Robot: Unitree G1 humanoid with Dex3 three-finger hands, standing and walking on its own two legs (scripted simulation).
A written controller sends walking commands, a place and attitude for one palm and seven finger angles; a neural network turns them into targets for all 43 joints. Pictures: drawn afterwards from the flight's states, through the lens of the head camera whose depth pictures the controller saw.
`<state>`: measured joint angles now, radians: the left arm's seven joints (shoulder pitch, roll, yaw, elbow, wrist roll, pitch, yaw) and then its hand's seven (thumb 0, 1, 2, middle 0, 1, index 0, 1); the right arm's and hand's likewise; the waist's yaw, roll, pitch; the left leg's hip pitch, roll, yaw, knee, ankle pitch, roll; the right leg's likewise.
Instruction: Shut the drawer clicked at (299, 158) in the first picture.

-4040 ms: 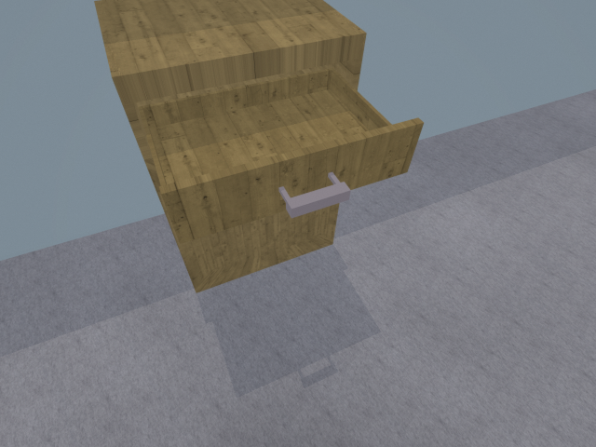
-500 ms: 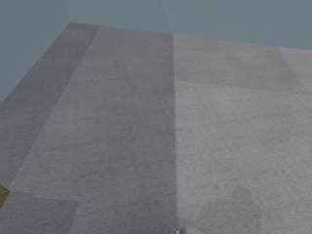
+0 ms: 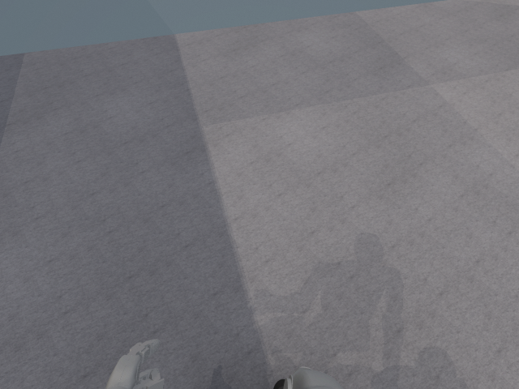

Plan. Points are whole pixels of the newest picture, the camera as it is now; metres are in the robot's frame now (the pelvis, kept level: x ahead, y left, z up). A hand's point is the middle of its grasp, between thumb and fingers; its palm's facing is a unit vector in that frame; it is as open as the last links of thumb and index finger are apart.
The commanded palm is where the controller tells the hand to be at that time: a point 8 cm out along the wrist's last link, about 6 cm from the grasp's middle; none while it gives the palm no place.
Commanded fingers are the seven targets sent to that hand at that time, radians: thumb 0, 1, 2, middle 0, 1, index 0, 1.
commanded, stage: walk to a spot facing it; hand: left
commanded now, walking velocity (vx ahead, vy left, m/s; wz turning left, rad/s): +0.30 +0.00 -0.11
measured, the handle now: out of the picture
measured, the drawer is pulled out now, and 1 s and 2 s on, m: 0.30 0.30 0.30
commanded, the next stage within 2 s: turn to face it in 0.10 s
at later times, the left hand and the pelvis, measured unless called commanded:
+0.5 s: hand (132, 386) +0.15 +0.23 -0.18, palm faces +0.15 -0.98 -0.14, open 7.3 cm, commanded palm none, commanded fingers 0.00 0.90 0.90 -0.20 -0.30 -0.20 -0.30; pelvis +0.16 +0.06 +0.01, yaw +3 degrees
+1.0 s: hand (112, 352) +0.20 +0.26 -0.13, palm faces +0.37 -0.89 -0.26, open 7.3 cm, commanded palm none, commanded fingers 0.00 0.90 0.90 -0.20 -0.30 -0.20 -0.30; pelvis +0.16 +0.03 +0.02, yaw +20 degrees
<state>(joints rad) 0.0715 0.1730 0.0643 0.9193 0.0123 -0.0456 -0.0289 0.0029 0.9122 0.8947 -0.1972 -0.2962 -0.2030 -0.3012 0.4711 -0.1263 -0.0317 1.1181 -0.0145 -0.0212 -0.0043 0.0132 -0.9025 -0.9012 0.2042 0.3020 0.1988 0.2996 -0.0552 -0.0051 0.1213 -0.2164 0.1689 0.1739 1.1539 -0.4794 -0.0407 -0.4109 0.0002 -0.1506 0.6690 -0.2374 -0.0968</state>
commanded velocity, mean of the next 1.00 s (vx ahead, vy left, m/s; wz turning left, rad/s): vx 0.04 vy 0.00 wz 0.49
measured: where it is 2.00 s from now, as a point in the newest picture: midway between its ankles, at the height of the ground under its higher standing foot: outside the picture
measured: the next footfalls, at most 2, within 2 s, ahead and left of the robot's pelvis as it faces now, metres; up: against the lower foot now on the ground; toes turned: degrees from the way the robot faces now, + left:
left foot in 0.38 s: +0.27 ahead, +0.13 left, +0.00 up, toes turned +8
right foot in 1.02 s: +0.21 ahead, -0.09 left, +0.00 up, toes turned +21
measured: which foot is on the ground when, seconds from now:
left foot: up 0.00-0.36, down 0.38-1.00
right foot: down 0.00-0.40, up 0.42-1.00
